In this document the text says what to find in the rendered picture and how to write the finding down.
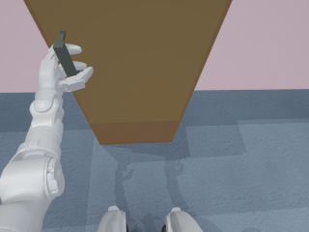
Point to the robot left hand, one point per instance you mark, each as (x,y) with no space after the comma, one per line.
(51,73)

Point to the handle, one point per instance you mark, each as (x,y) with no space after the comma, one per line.
(63,55)

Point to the left robot forearm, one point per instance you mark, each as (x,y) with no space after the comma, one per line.
(45,134)

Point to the right robot shin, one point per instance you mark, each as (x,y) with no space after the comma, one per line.
(175,209)

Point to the left robot upper arm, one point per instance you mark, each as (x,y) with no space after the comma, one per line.
(28,187)

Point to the right robot thigh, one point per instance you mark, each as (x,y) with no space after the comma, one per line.
(180,221)

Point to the cupboard door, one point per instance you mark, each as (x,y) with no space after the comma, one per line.
(145,54)

